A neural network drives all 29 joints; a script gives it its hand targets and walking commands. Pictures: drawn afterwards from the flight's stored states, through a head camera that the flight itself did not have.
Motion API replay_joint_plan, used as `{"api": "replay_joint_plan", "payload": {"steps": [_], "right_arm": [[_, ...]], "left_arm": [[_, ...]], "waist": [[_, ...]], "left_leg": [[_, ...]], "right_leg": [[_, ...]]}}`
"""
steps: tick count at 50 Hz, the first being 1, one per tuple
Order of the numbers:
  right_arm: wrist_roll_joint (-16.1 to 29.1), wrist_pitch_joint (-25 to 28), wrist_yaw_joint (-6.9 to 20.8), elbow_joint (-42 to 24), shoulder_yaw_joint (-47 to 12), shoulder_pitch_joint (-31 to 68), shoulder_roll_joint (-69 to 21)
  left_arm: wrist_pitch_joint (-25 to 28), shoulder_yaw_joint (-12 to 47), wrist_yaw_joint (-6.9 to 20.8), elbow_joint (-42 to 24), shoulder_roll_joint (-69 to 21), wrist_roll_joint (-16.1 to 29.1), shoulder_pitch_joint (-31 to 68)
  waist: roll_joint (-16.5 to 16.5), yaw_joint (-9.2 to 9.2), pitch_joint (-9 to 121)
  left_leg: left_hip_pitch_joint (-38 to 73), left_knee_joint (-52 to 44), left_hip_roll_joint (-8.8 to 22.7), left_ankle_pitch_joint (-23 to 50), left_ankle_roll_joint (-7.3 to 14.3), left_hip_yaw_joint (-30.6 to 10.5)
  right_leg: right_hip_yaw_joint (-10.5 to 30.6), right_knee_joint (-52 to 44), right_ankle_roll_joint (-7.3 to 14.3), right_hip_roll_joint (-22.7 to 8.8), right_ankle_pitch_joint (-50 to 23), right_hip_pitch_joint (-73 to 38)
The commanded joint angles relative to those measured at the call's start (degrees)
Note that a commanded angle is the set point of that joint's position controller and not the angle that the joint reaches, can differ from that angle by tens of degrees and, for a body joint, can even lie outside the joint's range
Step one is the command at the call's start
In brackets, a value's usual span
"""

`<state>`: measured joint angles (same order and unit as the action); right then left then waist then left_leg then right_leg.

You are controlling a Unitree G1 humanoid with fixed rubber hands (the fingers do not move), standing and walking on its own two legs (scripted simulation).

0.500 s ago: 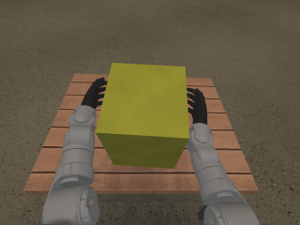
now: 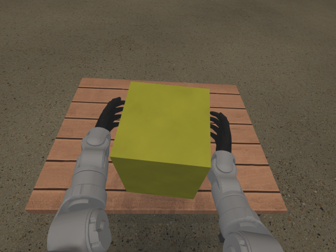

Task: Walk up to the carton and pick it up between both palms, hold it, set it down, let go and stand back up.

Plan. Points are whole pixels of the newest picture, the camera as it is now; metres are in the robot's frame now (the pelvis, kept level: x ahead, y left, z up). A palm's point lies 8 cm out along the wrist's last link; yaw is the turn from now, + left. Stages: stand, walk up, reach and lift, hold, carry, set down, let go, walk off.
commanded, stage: set down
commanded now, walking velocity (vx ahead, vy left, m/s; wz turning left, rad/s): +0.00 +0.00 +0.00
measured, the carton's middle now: (164, 145) +0.38 +0.00 +0.02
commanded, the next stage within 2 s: none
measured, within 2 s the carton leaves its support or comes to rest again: rests again in 1.38 s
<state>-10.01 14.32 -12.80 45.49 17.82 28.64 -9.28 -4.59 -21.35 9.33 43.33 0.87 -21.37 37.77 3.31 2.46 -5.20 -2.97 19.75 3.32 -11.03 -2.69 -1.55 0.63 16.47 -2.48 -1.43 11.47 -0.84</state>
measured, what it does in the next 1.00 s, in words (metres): stands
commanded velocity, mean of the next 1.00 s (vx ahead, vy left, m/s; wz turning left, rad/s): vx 0.00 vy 0.00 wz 0.00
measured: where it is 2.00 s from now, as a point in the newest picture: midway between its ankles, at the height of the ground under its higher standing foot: outside the picture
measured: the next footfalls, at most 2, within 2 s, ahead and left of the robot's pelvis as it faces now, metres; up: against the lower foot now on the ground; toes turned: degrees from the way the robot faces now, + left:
none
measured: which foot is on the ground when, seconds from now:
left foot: down 0.00-1.00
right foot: down 0.00-1.00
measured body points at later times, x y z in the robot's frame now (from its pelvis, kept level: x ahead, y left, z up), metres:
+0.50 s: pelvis +0.02 +0.00 +0.00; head +0.06 +0.03 +0.45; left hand +0.43 +0.14 +0.04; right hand +0.37 -0.15 +0.03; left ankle +0.00 +0.15 -0.75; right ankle -0.02 -0.14 -0.75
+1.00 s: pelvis +0.02 +0.00 +0.00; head +0.11 +0.03 +0.44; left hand +0.44 +0.13 +0.00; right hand +0.37 -0.16 +0.00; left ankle +0.00 +0.15 -0.75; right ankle -0.02 -0.14 -0.75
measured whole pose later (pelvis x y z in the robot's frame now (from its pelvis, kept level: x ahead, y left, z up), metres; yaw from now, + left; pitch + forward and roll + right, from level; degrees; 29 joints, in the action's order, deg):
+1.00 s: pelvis +0.02 +0.00 +0.00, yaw +0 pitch +9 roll -1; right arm -15.9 29.5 -12.6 54.8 27.6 29.0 -10.1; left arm 14.9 -23.7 6.2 62.3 1.7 -21.4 42.4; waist 3.3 2.5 -1.3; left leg -19.1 19.7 3.3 -10.1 -2.7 -1.6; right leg 0.4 16.4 -2.4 -1.5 10.4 15.2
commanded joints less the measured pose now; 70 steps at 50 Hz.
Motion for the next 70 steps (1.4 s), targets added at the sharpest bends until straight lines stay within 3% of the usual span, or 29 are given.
{"api": "replay_joint_plan", "payload": {"steps": [1,5,9,12,14,15,17,19,21,22,24,26,27,31,32,33,37,40,41,44,47,53,54,57,62,63,64,67,70], "right_arm": [[-9.66,5.17,6.57,1.09,-13.56,35.52,-28.99],[-10.06,5.66,6.47,2.56,-11.92,36.61,-29.65],[-10.09,8.74,6.4,1.12,-13.66,37.61,-31.12],[-10.82,9.25,6.19,6.41,-12.4,34.26,-31.3],[-11.0,9.66,6.11,6.28,-13.25,32.62,-31.49],[-10.35,10.15,5.95,6.52,-13.53,33.01,-32.01],[-10.2,10.86,5.76,6.4,-13.75,32.51,-32.17],[-11.67,11.79,5.49,6.75,-12.44,33.1,-31.68],[-10.89,12.73,5.59,7.95,-14.15,32.37,-31.82],[-11.48,13.26,5.29,7.48,-13.88,33.15,-32.97],[-11.66,13.83,5.16,8.72,-13.14,32.18,-32.92],[-11.7,14.68,5.24,7.76,-14.34,32.66,-33.42],[-11.94,15.16,4.9,8.79,-13.8,32.66,-33.94],[-12.91,15.85,5.1,11.35,-12.1,31.29,-33.74],[-12.91,16.24,5.25,11.2,-12.62,31.58,-32.8],[-13.02,15.83,5.41,12.96,-10.85,31.51,-32.97],[-14.36,16.7,5.95,12.17,-10.73,33.05,-33.82],[-14.42,17.22,6.09,13.27,-9.71,32.45,-34.58],[-15.45,17.49,6.33,11.98,-10.89,34.57,-35.42],[-16.32,17.38,6.28,13.46,-8.73,33.91,-34.87],[-15.37,17.93,6.59,13.92,-8.82,33.95,-35.58],[-16.95,18.19,6.56,16.12,-7.73,34.21,-35.56],[-16.66,18.43,6.58,17.08,-7.37,33.59,-34.87],[-16.82,19.46,6.8,17.08,-8.32,33.0,-35.43],[-17.57,19.47,6.45,17.71,-7.1,33.13,-35.39],[-17.79,19.35,6.47,18.96,-7.14,31.82,-35.92],[-17.27,19.2,6.55,19.61,-7.04,31.98,-35.56],[-18.76,19.64,6.23,19.17,-5.25,33.21,-36.11],[-19.64,19.19,6.58,20.85,-3.74,32.7,-35.85]], "left_arm": [[6.52,14.11,5.83,-0.01,-29.61,0.38,35.9],[6.94,12.27,6.11,2.55,-28.0,-0.19,36.27],[9.93,14.67,4.75,2.3,-29.99,1.23,35.97],[11.14,13.97,4.59,3.55,-29.22,0.19,34.99],[11.66,12.56,4.55,3.65,-28.07,-0.04,33.33],[12.03,13.63,4.47,2.98,-28.92,0.71,33.29],[12.64,13.41,4.49,3.7,-28.08,0.28,33.54],[13.52,14.9,4.25,4.27,-29.31,0.92,33.72],[14.54,14.59,3.8,4.38,-28.24,0.49,33.09],[14.94,13.03,3.85,6.1,-27.86,0.55,33.69],[15.89,13.57,3.58,6.0,-28.45,0.15,33.97],[17.22,13.44,3.29,6.8,-27.89,0.72,33.85],[17.53,14.26,3.25,7.5,-27.78,0.69,33.81],[19.28,14.14,2.74,8.8,-28.64,0.81,34.53],[19.4,13.92,2.48,9.17,-28.28,0.61,34.63],[19.72,13.28,2.75,10.46,-26.4,0.61,35.48],[21.57,12.49,2.22,12.33,-27.52,0.17,37.51],[23.4,11.88,1.78,14.62,-26.12,0.17,38.03],[23.83,11.57,1.78,15.56,-26.47,0.21,38.41],[24.75,11.1,1.67,18.43,-27.2,0.58,38.93],[25.85,10.32,1.46,19.24,-26.46,-0.06,38.82],[27.63,10.49,1.04,21.83,-26.55,0.31,40.06],[27.85,10.32,0.83,21.5,-26.64,-0.08,39.69],[28.74,9.4,0.61,22.99,-27.1,-0.39,36.91],[28.94,9.23,1.12,24.95,-27.15,-0.47,37.47],[29.31,8.98,1.07,23.76,-27.24,-1.12,38.0],[29.1,7.52,1.22,25.56,-26.48,-1.52,35.74],[29.87,7.35,1.23,25.7,-26.16,-1.38,37.66],[29.36,6.46,1.17,26.77,-25.97,-2.72,37.21]], "waist": [[-1.39,1.91,19.14],[-1.6,1.32,18.06],[-2.89,1.22,25.8],[-3.59,2.02,24.79],[-2.5,0.75,25.88],[-2.79,1.96,27.49],[-4.08,1.13,27.42],[-3.55,3.01,29.05],[-3.46,1.99,30.13],[-3.71,0.77,32.0],[-3.91,1.91,32.19],[-3.95,0.96,35.03],[-4.1,1.62,35.2],[-5.19,2.79,35.78],[-5.59,1.11,36.33],[-5.32,2.04,33.74],[-5.28,1.07,36.4],[-5.03,0.95,38.88],[-5.1,-0.44,40.05],[-4.2,1.33,39.74],[-6.02,0.42,40.33],[-5.92,0.77,41.56],[-5.64,1.88,40.38],[-5.4,0.9,42.12],[-5.45,1.8,39.01],[-5.96,1.64,39.42],[-5.48,0.93,38.11],[-3.99,1.74,38.56],[-4.92,0.94,36.12]], "left_leg": [[-3.19,-5.15,-4.72,7.7,1.92,9.68],[-4.08,-4.91,-5.04,7.81,1.88,10.25],[-3.83,-2.37,-4.49,14.49,1.16,9.36],[-4.69,-2.37,-4.18,16.05,0.89,9.29],[-5.76,-2.31,-4.54,16.02,1.13,10.06],[-4.96,-1.97,-4.3,17.65,1.23,9.37],[-6.05,-1.63,-4.37,17.38,1.22,9.62],[-5.03,-0.73,-3.82,21.04,0.53,9.03],[-5.92,0.1,-3.98,23.33,0.14,9.35],[-7.89,-0.48,-4.4,20.38,0.82,9.41],[-7.02,-0.35,-3.96,21.89,0.45,9.16],[-8.91,0.35,-3.98,22.54,0.64,8.95],[-9.58,0.18,-3.85,22.3,0.77,8.72],[-8.32,1.17,-3.75,23.66,0.07,8.72],[-7.86,1.19,-3.5,24.95,-0.14,8.97],[-9.61,0.85,-3.47,22.9,0.23,9.03],[-10.52,0.88,-3.53,19.56,0.83,8.94],[-11.62,1.69,-3.49,20.91,0.89,9.35],[-13.3,1.75,-3.51,20.07,1.24,9.43],[-14.2,1.77,-3.6,19.74,0.92,9.23],[-14.83,2.04,-3.49,20.48,0.8,9.23],[-15.62,2.74,-3.25,20.42,0.9,8.86],[-15.25,2.77,-3.18,21.75,0.68,8.96],[-14.5,3.77,-3.13,26.1,0.12,8.55],[-16.97,2.82,-3.18,22.69,0.31,8.45],[-16.67,3.16,-3.3,23.93,0.1,8.68],[-17.19,3.01,-3.44,22.44,0.52,8.93],[-18.39,2.02,-3.66,19.13,1.16,8.83],[-19.01,1.37,-3.43,17.23,1.15,8.85]], "right_leg": [[-7.09,-3.07,-1.48,1.66,-14.33,-5.36],[-6.42,-2.4,-1.79,1.67,-16.6,-5.35],[-6.41,-0.45,-1.5,1.82,-23.95,-6.03],[-6.63,-0.34,-1.45,1.73,-26.5,-6.16],[-5.86,0.4,-1.82,1.21,-29.76,-8.33],[-6.06,0.31,-1.89,1.41,-31.77,-8.34],[-5.81,0.79,-2.24,1.04,-31.93,-7.38],[-6.62,0.81,-1.6,1.71,-32.91,-6.98],[-6.22,1.58,-1.84,1.69,-36.23,-6.94],[-5.08,1.64,-1.8,0.9,-36.62,-8.19],[-5.81,1.75,-1.92,1.34,-37.08,-7.26],[-5.26,2.64,-2.03,1.08,-39.22,-7.14],[-5.39,2.52,-1.98,1.04,-39.79,-7.2],[-5.71,1.93,-1.1,1.42,-36.49,-4.56],[-5.73,2.17,-1.17,1.78,-36.33,-3.25],[-5.23,1.42,-0.96,1.66,-35.69,-3.1],[-5.13,2.0,-0.79,1.52,-31.41,-1.37],[-5.02,2.41,-0.59,1.46,-33.33,-0.38],[-4.36,3.76,-0.92,1.1,-34.5,-2.1],[-4.62,3.51,-1.07,1.14,-34.88,-1.53],[-4.22,4.2,-0.58,1.0,-35.68,-1.82],[-4.43,4.84,-0.91,0.95,-34.77,0.24],[-4.53,4.69,-0.65,1.25,-36.88,0.25],[-4.27,5.12,-0.48,1.39,-40.57,-0.64],[-4.6,4.9,-0.74,1.2,-37.79,-0.08],[-4.28,5.3,-0.72,1.08,-39.91,-0.34],[-4.08,4.95,-0.59,1.06,-38.44,-0.48],[-4.03,4.31,-0.74,0.78,-35.94,0.18],[-4.34,3.87,-0.7,0.77,-32.12,1.88]]}}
